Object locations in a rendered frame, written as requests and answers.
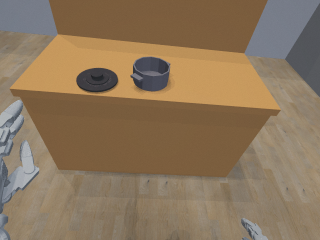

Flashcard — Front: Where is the robot left forearm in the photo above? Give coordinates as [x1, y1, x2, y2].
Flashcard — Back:
[0, 214, 11, 240]

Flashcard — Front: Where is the knob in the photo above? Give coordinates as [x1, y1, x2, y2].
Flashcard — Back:
[91, 70, 103, 79]

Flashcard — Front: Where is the right robot hand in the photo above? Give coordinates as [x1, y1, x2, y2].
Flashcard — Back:
[241, 218, 268, 240]

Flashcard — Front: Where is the pot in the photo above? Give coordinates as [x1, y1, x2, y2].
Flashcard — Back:
[130, 56, 171, 92]

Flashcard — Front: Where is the left robot hand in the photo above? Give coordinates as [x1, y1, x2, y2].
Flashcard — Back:
[0, 100, 39, 214]

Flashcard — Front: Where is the lid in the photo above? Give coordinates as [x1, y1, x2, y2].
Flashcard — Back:
[76, 68, 118, 93]

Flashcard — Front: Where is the table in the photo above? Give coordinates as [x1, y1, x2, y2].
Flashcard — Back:
[9, 0, 281, 178]

